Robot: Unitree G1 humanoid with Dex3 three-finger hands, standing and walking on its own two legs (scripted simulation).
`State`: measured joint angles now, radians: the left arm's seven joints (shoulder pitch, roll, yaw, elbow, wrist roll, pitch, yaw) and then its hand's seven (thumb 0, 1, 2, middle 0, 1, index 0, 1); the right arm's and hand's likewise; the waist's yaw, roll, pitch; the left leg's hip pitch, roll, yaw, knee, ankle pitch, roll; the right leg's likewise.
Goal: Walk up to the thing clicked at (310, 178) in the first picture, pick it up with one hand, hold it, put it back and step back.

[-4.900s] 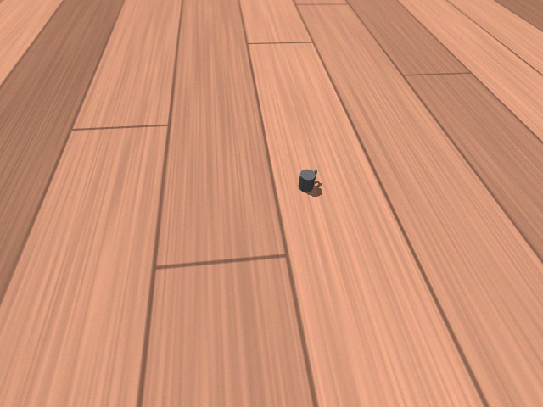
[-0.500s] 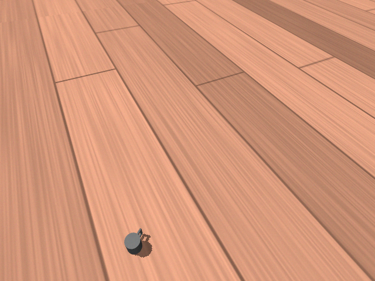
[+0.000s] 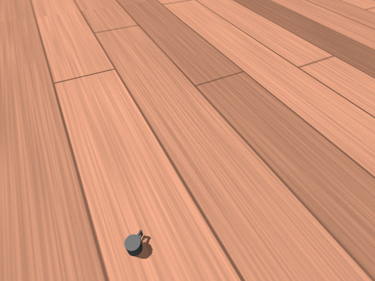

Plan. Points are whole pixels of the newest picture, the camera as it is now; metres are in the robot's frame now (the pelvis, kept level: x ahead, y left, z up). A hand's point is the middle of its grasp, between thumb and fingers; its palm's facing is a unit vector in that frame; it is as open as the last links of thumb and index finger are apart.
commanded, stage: stand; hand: left
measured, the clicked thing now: (135, 242) +0.43 +0.22 -0.74
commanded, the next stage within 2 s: none
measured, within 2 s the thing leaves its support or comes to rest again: neither
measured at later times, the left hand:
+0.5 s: hand out of the picture +0.10 +0.25 -0.16, palm faces -0.02 -0.94 -0.34, open 7.4 cm
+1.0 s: hand out of the picture +0.10 +0.25 -0.15, palm faces -0.03 -0.94 -0.34, open 7.4 cm
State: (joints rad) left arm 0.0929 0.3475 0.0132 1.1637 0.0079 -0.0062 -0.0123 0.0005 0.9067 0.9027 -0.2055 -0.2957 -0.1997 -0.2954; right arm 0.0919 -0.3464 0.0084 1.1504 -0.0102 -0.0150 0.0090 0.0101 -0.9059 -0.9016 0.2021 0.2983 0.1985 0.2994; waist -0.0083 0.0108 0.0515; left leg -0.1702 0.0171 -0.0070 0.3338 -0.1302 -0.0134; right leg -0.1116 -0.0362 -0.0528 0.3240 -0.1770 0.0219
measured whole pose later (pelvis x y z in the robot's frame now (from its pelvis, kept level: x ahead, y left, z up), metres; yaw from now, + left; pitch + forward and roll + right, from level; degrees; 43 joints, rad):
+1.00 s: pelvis +0.02 -0.01 +0.00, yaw +0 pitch -2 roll +0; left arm 0.10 0.35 0.01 1.14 0.01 -0.01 0.00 0.00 0.91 0.90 -0.21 -0.30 -0.20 -0.30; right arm 0.10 -0.35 0.01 1.14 -0.01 -0.01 0.00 0.01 -0.91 -0.90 0.20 0.30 0.20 0.30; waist -0.01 0.01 0.05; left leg -0.13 0.03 0.00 0.31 -0.15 -0.02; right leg -0.07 -0.03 -0.05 0.30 -0.19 0.02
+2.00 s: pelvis +0.02 +0.00 +0.00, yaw -1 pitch -2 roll +0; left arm 0.13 0.35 0.01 1.12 0.01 -0.01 -0.01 0.00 0.91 0.90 -0.21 -0.30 -0.20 -0.30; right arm 0.11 -0.35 0.01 1.13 -0.01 -0.01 0.00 0.01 -0.91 -0.90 0.20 0.30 0.20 0.30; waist 0.00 0.00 0.05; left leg -0.13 0.03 0.00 0.32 -0.15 -0.02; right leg -0.07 -0.03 -0.04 0.30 -0.19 0.02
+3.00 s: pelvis +0.03 +0.00 +0.00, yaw -1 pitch -2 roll +0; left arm 0.12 0.35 0.01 1.12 0.01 -0.01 0.00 0.00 0.91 0.90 -0.21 -0.30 -0.20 -0.30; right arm 0.11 -0.35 0.01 1.12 -0.01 -0.01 0.00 0.01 -0.91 -0.90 0.20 0.30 0.20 0.30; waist 0.00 0.00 0.05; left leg -0.11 0.02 0.01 0.32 -0.17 -0.01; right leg -0.06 -0.03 -0.03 0.30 -0.20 0.02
